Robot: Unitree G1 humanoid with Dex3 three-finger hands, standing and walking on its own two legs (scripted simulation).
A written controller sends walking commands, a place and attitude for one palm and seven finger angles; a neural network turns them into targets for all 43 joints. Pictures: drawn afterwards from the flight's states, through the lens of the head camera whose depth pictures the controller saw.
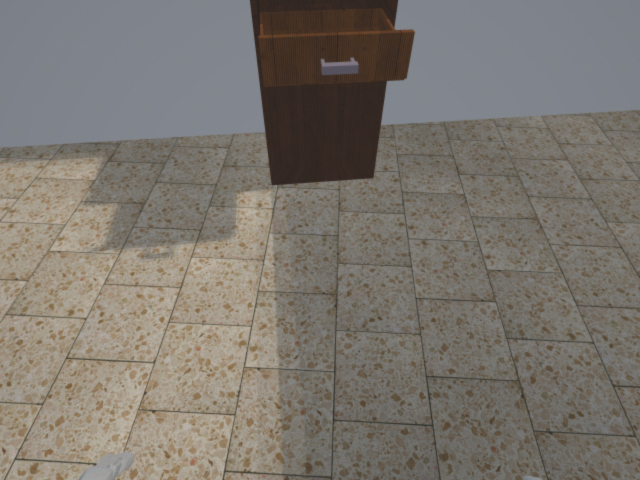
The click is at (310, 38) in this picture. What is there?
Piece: drawer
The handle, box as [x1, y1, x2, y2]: [321, 57, 358, 74]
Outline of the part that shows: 358,64 353,59 353,57 350,57 349,62 325,63 323,59 321,59 321,71 322,74 357,73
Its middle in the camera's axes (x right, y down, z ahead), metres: +0.05 -0.51 +1.14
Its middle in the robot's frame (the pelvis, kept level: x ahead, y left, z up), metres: +1.20 +0.01 -0.04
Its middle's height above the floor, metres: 0.73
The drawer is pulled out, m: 0.29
